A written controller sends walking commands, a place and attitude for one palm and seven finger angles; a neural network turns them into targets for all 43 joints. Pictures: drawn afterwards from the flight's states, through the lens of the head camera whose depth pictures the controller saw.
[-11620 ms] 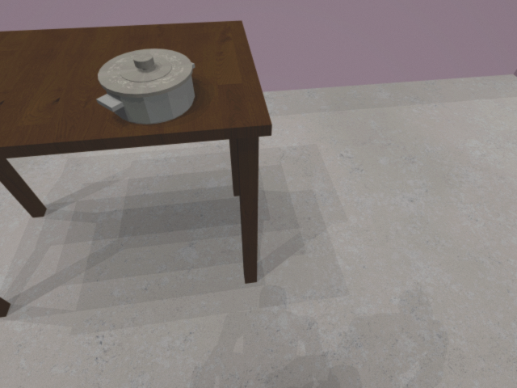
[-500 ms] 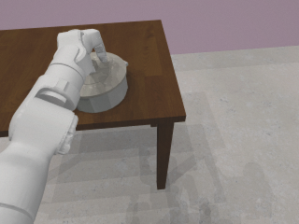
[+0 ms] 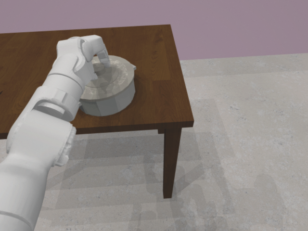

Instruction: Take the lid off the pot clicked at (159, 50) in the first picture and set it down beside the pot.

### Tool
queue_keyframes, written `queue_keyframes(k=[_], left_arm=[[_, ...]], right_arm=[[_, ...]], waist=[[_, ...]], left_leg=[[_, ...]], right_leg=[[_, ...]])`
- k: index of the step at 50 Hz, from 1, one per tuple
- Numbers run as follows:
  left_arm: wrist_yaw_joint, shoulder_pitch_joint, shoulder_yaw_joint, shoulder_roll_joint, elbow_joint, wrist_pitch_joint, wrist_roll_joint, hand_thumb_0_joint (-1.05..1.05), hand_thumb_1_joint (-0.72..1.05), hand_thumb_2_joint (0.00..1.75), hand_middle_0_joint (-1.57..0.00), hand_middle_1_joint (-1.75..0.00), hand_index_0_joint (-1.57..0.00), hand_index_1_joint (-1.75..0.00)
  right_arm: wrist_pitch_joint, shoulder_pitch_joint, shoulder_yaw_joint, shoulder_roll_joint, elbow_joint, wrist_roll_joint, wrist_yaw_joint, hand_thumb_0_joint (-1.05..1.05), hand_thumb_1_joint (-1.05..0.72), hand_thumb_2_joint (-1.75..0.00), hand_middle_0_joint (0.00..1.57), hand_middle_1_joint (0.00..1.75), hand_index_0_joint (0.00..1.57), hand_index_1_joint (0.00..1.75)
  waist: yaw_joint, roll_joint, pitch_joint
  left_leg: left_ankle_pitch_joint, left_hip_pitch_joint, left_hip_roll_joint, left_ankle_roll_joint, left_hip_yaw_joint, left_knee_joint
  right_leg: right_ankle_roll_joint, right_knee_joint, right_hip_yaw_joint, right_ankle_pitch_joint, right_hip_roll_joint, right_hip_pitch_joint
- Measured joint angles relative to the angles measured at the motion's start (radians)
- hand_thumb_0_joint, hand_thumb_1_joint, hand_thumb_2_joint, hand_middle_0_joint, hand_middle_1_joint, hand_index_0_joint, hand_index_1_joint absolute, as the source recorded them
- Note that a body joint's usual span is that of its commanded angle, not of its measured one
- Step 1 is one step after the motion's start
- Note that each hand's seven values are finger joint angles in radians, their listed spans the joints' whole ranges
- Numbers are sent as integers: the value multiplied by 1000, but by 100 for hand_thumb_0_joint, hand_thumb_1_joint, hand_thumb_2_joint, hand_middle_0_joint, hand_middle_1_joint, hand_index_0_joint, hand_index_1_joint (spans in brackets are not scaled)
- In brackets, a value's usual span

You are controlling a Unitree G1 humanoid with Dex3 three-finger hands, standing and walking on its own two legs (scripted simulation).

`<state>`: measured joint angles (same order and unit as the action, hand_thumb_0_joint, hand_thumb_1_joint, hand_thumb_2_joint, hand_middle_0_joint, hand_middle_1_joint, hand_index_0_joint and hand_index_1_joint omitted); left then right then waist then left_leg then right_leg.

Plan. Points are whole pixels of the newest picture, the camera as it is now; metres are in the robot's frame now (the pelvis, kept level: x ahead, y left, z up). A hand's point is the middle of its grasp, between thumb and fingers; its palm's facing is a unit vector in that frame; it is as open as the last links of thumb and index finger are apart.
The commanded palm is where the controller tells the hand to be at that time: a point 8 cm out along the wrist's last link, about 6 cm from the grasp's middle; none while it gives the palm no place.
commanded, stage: close the fingers and squeeze the knob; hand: left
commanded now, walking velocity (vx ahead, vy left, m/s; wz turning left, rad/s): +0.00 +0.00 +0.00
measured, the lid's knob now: (97, 69) +0.52 +0.13 +0.16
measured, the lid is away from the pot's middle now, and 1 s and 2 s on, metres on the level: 0.00 0.00 0.00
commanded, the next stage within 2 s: lift the lid straight up in 1.82 s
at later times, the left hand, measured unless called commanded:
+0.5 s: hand (93, 72) +0.47 +0.13 +0.18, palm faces -0.39 -0.08 -0.92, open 8.8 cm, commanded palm +0.47 +0.14 +0.23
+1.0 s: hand (95, 70) +0.48 +0.13 +0.18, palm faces -0.41 -0.08 -0.91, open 6.9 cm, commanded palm +0.48 +0.13 +0.23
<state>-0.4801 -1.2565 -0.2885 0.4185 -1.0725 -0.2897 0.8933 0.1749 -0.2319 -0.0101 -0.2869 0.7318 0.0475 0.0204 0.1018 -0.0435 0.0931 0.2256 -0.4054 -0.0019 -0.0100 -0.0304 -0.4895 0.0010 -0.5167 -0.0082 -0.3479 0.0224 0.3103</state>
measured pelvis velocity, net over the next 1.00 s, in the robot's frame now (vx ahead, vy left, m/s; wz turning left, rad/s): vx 0.00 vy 0.00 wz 0.01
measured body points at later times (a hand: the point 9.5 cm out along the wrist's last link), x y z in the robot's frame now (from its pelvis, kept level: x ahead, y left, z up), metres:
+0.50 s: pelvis -0.01 +0.01 +0.00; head +0.03 -0.02 +0.45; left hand +0.49 +0.13 +0.23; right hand +0.05 -0.26 -0.14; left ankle +0.01 +0.12 -0.73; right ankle -0.06 -0.12 -0.73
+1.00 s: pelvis +0.00 +0.00 +0.00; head +0.04 -0.02 +0.45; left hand +0.50 +0.13 +0.23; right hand +0.05 -0.27 -0.14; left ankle +0.01 +0.12 -0.73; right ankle -0.06 -0.12 -0.73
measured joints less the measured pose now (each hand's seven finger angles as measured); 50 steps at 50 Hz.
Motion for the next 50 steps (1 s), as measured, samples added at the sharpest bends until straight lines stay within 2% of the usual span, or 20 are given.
queue_keyframes(k=[3,11,19,31,40,50], left_arm=[[0,-4,-13,-6,-2,-6,-3,0,-28,155,-82,-13,-84,-14],[-2,-18,-13,-12,-20,-11,-2,0,-9,115,-57,-62,-60,-64],[0,3,-3,-13,-11,1,-3,0,2,99,-51,-87,-53,-87],[11,-8,-17,-28,-20,-2,-3,0,15,91,-55,-100,-57,-101],[10,-53,-37,-32,-76,-25,1,0,25,85,-59,-102,-61,-104],[-4,-45,-34,-25,-58,-22,0,0,32,74,-65,-104,-68,-105]], right_arm=[[3,0,-1,2,3,2,-2,1,-91,-90,20,29,20,30],[1,-3,-3,7,11,-1,1,1,-91,-90,20,29,20,30],[-6,-21,2,8,17,-3,2,1,-91,-90,20,29,20,30],[-19,-15,4,3,23,-6,4,1,-91,-90,20,29,20,30],[-22,-8,-1,8,36,-4,10,1,-91,-90,20,30,20,30],[-16,-18,5,-1,40,-7,6,1,-91,-90,20,29,20,30]], waist=[[-1,-1,-4],[2,-5,-10],[2,-5,-1],[0,-10,-8],[9,-2,-9],[6,-2,-1]], left_leg=[[-1,0,-1,0,1,-1],[-7,-7,-5,-3,1,2],[-6,-3,-6,-5,-3,3],[-16,-6,-8,-5,0,11],[-17,-12,-5,-1,4,13],[-5,-14,-3,1,6,7]], right_leg=[[-1,0,-1,1,1,-1],[-4,0,-1,6,5,7],[-7,2,3,6,6,5],[-6,4,0,12,7,9],[-1,4,-3,10,4,15],[2,2,-4,1,1,14]])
